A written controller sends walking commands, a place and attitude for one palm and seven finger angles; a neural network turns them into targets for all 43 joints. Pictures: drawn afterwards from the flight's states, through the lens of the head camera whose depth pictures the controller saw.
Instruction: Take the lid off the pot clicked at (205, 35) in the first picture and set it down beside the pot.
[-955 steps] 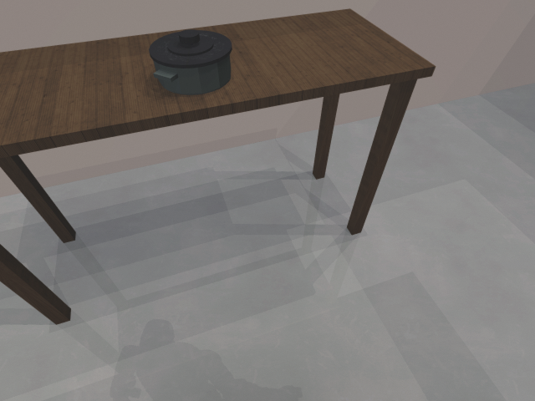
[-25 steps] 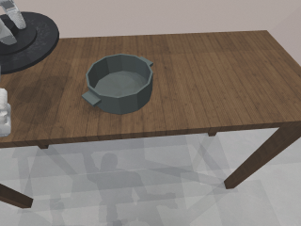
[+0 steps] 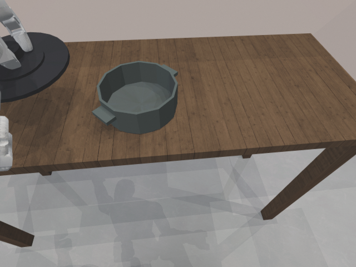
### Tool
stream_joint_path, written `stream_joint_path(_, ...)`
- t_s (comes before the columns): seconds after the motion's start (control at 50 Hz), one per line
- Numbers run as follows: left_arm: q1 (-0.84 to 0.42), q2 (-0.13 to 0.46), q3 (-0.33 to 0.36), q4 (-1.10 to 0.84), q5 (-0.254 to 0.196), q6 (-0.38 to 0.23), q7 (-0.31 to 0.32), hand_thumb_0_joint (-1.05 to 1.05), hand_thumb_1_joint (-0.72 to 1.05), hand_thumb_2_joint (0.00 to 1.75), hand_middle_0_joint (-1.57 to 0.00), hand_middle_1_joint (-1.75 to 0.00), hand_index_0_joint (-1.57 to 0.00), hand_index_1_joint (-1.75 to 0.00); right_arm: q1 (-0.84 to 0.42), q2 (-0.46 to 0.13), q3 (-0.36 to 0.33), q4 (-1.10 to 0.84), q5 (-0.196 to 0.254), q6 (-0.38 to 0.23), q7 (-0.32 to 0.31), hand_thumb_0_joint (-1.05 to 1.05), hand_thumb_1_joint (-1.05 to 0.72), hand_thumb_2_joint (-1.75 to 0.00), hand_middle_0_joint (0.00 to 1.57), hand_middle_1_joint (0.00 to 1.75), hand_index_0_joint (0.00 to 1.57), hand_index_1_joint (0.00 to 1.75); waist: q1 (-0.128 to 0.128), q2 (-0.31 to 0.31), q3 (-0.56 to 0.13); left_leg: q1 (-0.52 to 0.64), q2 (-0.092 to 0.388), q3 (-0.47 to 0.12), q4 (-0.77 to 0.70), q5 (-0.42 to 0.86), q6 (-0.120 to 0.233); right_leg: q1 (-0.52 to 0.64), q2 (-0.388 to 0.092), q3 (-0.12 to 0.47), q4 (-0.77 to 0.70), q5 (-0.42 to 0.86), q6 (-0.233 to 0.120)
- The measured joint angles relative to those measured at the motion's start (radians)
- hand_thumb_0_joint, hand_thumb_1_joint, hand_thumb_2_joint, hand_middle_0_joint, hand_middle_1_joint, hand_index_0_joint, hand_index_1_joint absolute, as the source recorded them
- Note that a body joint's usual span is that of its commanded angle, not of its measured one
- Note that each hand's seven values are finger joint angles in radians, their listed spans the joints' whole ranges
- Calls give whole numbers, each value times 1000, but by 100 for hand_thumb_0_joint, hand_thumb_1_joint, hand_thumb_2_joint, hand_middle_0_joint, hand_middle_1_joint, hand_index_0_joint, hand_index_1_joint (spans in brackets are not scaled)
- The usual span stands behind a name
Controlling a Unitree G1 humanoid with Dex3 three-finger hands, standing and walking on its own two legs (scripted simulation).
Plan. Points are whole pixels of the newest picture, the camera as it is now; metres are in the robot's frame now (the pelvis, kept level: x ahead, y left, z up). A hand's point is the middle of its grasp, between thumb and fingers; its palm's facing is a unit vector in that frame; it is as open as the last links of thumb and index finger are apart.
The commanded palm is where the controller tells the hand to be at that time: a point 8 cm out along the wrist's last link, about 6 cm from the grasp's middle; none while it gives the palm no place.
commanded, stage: lower the lid onto the table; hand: left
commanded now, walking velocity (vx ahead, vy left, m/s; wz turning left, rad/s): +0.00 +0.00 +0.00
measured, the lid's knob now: (7, 52) +0.49 +0.31 +0.23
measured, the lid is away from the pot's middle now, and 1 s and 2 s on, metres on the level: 0.24 0.23 0.24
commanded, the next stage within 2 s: open the fingers wide in 1.96 s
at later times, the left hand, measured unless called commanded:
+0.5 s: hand (13, 63) +0.47 +0.30 +0.21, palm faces -0.34 -0.20 -0.92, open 7.4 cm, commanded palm +0.48 +0.30 +0.28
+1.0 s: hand (22, 78) +0.46 +0.30 +0.18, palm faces -0.39 -0.18 -0.90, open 7.4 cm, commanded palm +0.48 +0.30 +0.24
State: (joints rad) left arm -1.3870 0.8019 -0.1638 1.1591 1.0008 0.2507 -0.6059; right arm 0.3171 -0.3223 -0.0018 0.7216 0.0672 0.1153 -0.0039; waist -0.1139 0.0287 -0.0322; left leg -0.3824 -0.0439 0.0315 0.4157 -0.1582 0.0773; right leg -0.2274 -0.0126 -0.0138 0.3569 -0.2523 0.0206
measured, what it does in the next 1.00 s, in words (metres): stands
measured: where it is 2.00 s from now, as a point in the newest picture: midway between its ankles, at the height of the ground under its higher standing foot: outside the picture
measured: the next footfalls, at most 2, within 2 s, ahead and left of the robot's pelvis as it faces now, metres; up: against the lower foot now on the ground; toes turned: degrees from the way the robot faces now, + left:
none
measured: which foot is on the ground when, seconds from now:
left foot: down 0.00-1.00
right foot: down 0.00-1.00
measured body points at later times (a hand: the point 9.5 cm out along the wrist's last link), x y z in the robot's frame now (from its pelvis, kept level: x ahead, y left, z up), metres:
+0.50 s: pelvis +0.00 +0.01 +0.00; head +0.05 +0.01 +0.44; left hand +0.49 +0.31 +0.27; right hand +0.02 -0.28 -0.12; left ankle +0.03 +0.07 -0.74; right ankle -0.05 -0.14 -0.74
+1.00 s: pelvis -0.01 +0.01 -0.01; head +0.04 +0.02 +0.44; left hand +0.48 +0.30 +0.24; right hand +0.01 -0.28 -0.12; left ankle +0.03 +0.07 -0.74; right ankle -0.05 -0.14 -0.74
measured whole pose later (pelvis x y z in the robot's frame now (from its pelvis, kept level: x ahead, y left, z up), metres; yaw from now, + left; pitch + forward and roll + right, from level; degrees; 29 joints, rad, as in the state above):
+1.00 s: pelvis -0.01 +0.01 -0.01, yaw +0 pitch +8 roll -2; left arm -1.27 0.77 -0.15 1.19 0.98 0.13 -0.55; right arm 0.35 -0.32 -0.02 0.71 0.07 0.14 -0.01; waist -0.12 0.03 -0.05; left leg -0.46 -0.04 0.04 0.50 -0.19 0.09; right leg -0.29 -0.01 -0.01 0.42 -0.27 0.02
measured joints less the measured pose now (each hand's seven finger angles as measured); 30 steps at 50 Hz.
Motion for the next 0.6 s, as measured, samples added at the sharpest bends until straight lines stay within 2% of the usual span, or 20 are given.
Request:
stream_joint_path(0.34, 49, 14, 17, 3, -6, -51, 14, 4, 22, 77, -54, -100, -67, -107, 12, 3, -10, -6, 3, 8, -1, 0, -90, -90, 20, 30, 20, 30, -6, -5, -5, -29, 2, 4, 30, -18, 4, -23, 2, 5, 13, -8, 3)
stream_joint_path(0.6, 70, -24, 10, 7, -14, -79, 30, 4, 23, 77, -54, -100, -67, -107, 10, 9, -9, -7, 4, 17, -2, 0, -90, -90, 20, 30, 20, 30, -7, 1, -8, -49, -1, 2, 48, -21, 9, -42, -1, 2, 34, -14, 4)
